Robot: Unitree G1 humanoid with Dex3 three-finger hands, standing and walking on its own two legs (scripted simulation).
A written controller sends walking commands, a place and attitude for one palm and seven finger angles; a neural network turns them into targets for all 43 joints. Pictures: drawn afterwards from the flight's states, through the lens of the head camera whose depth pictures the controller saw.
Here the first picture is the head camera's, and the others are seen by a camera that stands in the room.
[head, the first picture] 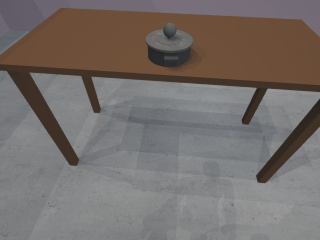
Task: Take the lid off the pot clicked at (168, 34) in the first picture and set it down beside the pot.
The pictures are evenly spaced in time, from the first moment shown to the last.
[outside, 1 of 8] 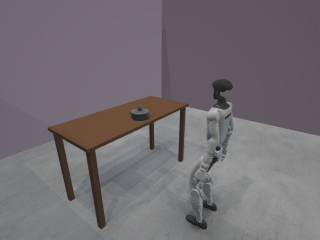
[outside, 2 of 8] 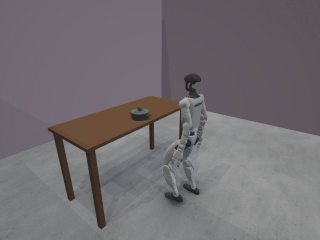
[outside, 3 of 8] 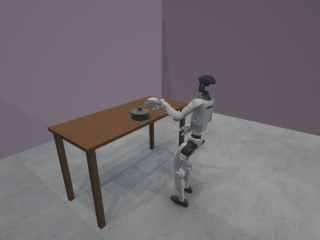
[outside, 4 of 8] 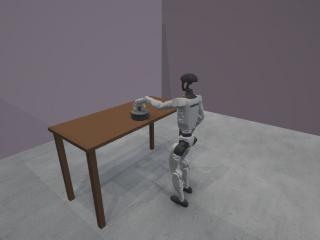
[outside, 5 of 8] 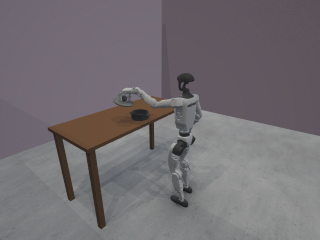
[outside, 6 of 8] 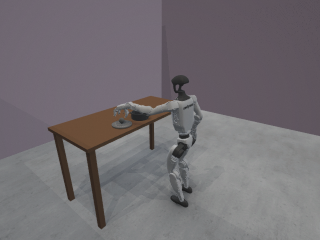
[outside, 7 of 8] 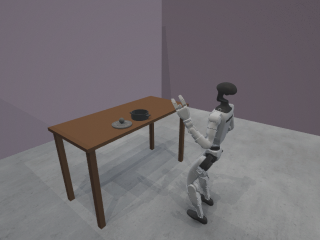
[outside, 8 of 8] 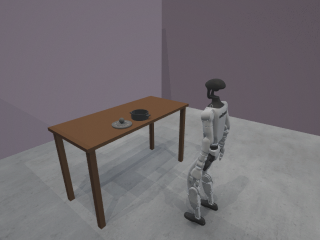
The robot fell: no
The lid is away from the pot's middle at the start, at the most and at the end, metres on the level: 0.00 0.25 0.24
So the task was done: yes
